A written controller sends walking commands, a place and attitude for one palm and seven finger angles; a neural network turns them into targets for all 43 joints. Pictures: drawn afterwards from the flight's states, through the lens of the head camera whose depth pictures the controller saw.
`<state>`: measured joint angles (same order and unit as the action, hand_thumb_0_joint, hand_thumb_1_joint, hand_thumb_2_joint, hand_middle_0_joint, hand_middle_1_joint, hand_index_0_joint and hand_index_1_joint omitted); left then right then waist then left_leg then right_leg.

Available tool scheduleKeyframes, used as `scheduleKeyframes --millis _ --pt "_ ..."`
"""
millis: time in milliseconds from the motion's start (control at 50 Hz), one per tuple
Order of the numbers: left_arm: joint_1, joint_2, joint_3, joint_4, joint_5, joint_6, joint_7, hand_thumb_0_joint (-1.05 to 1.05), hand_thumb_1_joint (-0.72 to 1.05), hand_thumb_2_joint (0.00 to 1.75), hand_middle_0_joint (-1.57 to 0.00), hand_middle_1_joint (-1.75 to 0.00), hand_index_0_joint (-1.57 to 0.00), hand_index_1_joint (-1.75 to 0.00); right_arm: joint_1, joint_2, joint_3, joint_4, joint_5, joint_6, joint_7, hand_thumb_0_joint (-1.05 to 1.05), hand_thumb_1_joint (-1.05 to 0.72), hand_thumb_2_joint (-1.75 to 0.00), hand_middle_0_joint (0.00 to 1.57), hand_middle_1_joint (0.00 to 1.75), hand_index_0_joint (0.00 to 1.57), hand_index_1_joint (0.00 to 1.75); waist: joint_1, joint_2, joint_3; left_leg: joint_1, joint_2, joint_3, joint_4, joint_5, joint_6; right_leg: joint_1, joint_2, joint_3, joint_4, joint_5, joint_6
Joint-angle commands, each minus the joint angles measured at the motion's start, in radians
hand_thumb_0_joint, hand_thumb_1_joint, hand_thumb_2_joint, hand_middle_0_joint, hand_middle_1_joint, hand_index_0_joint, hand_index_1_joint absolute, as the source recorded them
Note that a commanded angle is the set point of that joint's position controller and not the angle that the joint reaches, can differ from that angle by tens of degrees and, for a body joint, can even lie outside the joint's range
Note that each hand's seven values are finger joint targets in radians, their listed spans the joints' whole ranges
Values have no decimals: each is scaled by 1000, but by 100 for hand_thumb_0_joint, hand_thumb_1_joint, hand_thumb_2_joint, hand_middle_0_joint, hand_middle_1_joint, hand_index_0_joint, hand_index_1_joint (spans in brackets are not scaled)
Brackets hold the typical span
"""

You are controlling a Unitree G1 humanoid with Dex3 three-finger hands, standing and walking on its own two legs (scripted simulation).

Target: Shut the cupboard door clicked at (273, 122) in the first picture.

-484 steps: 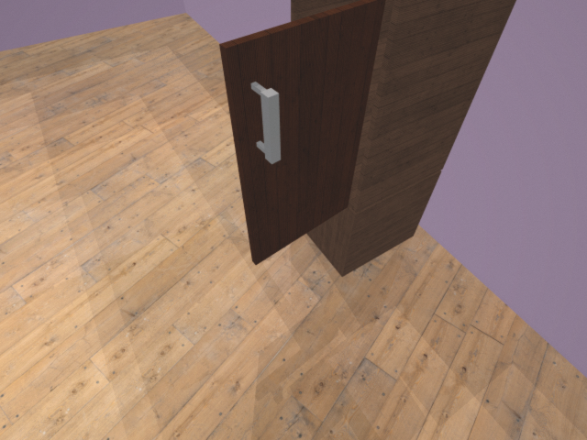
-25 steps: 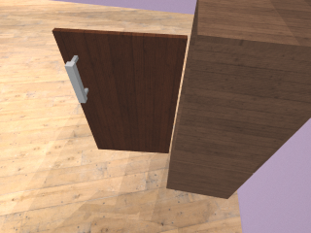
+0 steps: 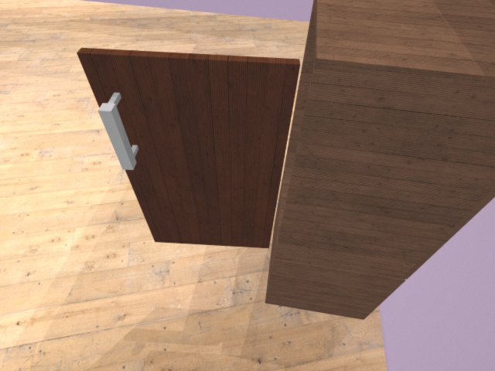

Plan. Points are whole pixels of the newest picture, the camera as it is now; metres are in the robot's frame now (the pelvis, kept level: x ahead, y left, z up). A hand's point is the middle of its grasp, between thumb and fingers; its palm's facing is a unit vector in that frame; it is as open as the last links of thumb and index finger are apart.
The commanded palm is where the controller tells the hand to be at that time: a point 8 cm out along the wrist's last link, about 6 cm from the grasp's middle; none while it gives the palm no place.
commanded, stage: look again from close up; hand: left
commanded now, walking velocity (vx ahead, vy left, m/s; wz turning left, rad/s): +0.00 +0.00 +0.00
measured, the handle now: (122, 132) +0.49 +0.27 +0.11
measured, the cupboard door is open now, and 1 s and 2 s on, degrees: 96 96 96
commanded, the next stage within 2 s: raise the hand and make a fist in 0.46 s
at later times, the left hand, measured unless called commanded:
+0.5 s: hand out of the picture +0.03 +0.20 -0.17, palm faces -0.01 -0.97 -0.23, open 7.4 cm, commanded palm none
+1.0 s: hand out of the picture +0.13 +0.19 -0.05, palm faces +0.07 -1.00 -0.02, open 6.1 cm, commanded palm +0.12 +0.24 -0.02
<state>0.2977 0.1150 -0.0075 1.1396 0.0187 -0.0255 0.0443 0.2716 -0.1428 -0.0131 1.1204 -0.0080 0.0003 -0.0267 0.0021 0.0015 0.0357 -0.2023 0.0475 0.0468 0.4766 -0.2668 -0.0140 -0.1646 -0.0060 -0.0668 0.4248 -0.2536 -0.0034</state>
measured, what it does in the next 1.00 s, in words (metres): lowers itself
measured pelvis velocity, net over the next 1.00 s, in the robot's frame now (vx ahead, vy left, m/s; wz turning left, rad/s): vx -0.05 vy -0.02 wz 0.03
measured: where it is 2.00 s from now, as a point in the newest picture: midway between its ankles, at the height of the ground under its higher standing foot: outside the picture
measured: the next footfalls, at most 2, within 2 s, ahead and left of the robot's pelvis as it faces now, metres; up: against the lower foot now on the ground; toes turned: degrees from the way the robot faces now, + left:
none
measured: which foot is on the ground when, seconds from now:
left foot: down 0.00-1.00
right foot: down 0.00-1.00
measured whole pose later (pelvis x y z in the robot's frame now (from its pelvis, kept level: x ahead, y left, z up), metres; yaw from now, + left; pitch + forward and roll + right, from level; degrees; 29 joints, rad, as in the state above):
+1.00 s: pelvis -0.05 -0.02 -0.08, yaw +2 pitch +10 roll +0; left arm 0.47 0.22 0.18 0.05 -0.28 -0.42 -0.32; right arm 0.15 -0.27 -0.07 0.47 0.03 -0.27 -0.04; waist 0.04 -0.03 -0.11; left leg -0.79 0.04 0.00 1.09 -0.48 -0.03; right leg -0.77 -0.04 -0.09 1.11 -0.52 -0.03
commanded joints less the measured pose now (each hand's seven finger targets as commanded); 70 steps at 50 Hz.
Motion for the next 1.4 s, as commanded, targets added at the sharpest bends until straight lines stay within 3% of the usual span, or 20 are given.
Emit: scheduleKeyframes --millis 0,80,160,520,540,560,580,600,620,640,680,720,780,800,840,900,1020,1080,1200,1380 --pt "41 139 19 -68 -3 -31 6 0 90 90 -20 -30 -20 -30 90 -62 4 -78 -8 -39 8 0 -90 -90 20 30 20 30 -24 120 -53 1 47 -57 -16 188 28 -35 -112 97 5 179 -58" --pt "53 125 13 -67 -7 -15 1 0 90 90 -20 -30 -20 -30 82 -100 7 -99 -3 -41 -3 0 -90 -90 20 30 20 30 -11 5 -22 -10 59 -75 -27 257 46 -20 -91 80 33 178 -42" --pt "39 134 12 -74 -7 -1 -3 0 90 90 -20 -30 -20 -30 70 -113 13 -97 -5 -34 -1 0 -90 -90 20 30 20 30 -5 -6 63 -45 51 -82 -80 157 50 -51 -87 86 14 83 -35" --pt "34 163 17 -70 -8 4 -5 0 90 90 -20 -30 -20 -30 53 -125 17 -46 -3 -35 -2 0 -90 -90 20 30 20 30 6 -6 15 21 50 -57 -108 220 49 -1 -103 91 -4 171 -24" --pt "82 169 16 -44 5 -11 32 0 90 90 -20 -30 -20 -30 -10 -162 2 -105 7 -36 6 0 -90 -90 20 30 20 30 21 -127 53 -55 79 -49 77 341 23 -36 -142 123 -9 467 -5" --pt "-813 779 455 -1682 -111 -299 37 0 90 90 -20 -30 -20 -30 75 -362 -49 -362 9 -240 -93 0 -90 -90 20 30 20 30 -134 -10 -360 269 36 -58 102 532 48 -47 -34 33 196 467 -4" --pt "-57 254 51 -1321 -127 -205 37 0 90 90 -22 -32 -22 -32 -4 -234 3 -371 59 -313 -101 0 -90 -90 20 30 20 30 -25 376 -526 370 16 -69 56 678 26 -139 17 -15 274 211 -9" --pt "175 44 -12 -1328 -191 -72 44 0 90 90 -24 -34 -24 -34 -57 -191 -2 -390 42 -354 -71 0 -90 -90 20 30 20 30 16 390 -436 263 20 -78 11 788 -27 -128 5 -34 232 59 -12" --pt "86 72 10 -1243 -172 -66 58 0 90 90 -25 -36 -25 -36 -11 -192 -20 -356 52 -380 -46 0 -90 -90 20 30 20 30 -43 171 -215 98 19 -96 29 617 -25 -194 -4 -31 203 58 -1" --pt "46 74 52 -1204 -172 -100 43 0 90 90 -27 -38 -27 -38 -27 -211 -48 -398 41 -383 -31 0 -90 -90 20 30 20 30 -54 81 -64 -32 -5 -103 63 420 -18 -252 -5 -44 155 72 -2" --pt "192 101 152 -1066 -187 -228 -22 0 90 90 -31 -42 -31 -42 -59 -220 -70 -463 18 -383 -13 0 -90 -90 20 30 20 30 -23 -160 -22 -223 -38 -87 152 184 4 -343 0 -61 192 65 -5" --pt "333 56 167 -970 -220 -389 -137 0 90 90 -35 -46 -35 -46 -92 -203 -80 -529 12 -381 14 0 -90 -90 20 30 20 30 37 -209 -76 -339 -58 -53 251 130 -9 -388 1 -55 306 48 -15" --pt "314 128 227 -983 -269 -636 -343 0 90 90 -40 -52 -40 -52 -127 -212 -96 -606 7 -369 40 0 -90 -90 20 30 20 30 62 -138 -182 -505 -73 -29 412 23 -12 -475 -11 7 457 -17 -30" --pt "346 182 279 -971 -272 -636 -380 0 90 90 -42 -54 -42 -54 -127 -214 -103 -641 19 -357 43 0 -90 -90 20 30 20 30 88 -64 -210 -518 -75 -16 427 17 -2 -460 -19 41 465 -28 -37" --pt "269 217 289 -1115 -323 -560 -420 0 90 90 -46 -58 -46 -58 -158 -226 -94 -735 37 -334 30 0 -90 -90 20 30 20 30 86 -13 -301 -522 -90 4 440 -37 16 -431 -24 83 441 -122 -29" --pt "90 274 318 -1322 -361 -475 -385 0 90 90 -51 -64 -51 -64 -141 -220 -76 -795 48 -311 -10 0 -90 -90 20 30 20 30 40 6 -294 -563 -82 -12 479 -151 31 -484 -28 165 363 -365 -8" --pt "-90 252 204 -1547 -320 -527 -329 0 90 90 -62 -76 -62 -76 -67 -215 -46 -742 37 -332 -52 0 -90 -90 20 30 20 30 -57 59 -275 -496 -42 -63 523 -118 50 -554 1 135 380 -280 -10" --pt "-27 262 208 -1433 -325 -456 -373 0 90 90 -68 -82 -68 -82 -65 -222 -37 -721 49 -334 -66 0 -90 -90 20 30 20 30 -51 35 -233 -516 -40 -68 500 -136 46 -530 1 134 345 -299 -4" --pt "116 306 328 -1398 -354 -261 -359 0 90 90 -79 -94 -79 -94 -96 -192 -29 -747 52 -318 -69 0 -90 -90 20 30 20 30 37 6 -314 -448 -52 -67 403 -40 39 -342 -17 118 305 -182 8" --pt "119 233 255 -1478 -339 -328 -288 0 90 90 -95 -112 -95 -112 -67 -202 -21 -736 37 -340 -49 0 -90 -90 20 30 20 30 21 -3 -236 -350 -49 -73 297 -2 32 -362 3 23 319 -73 -2"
